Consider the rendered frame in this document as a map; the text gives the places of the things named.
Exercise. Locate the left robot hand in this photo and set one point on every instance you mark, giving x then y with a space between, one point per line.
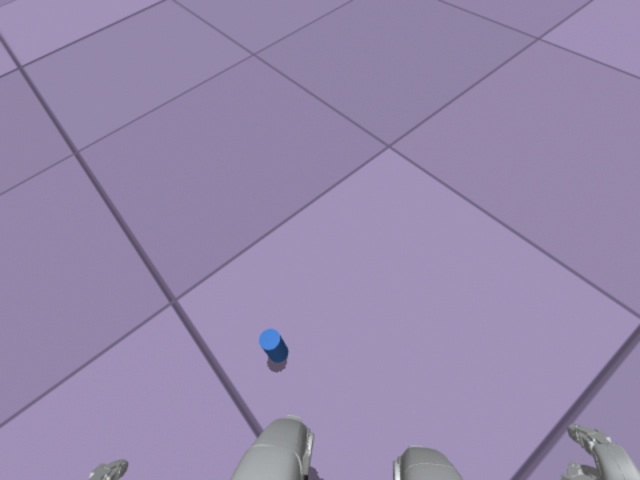
112 471

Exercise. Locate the right robot hand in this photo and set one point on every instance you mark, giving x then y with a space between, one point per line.
612 461

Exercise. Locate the can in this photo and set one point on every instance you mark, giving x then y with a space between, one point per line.
274 346

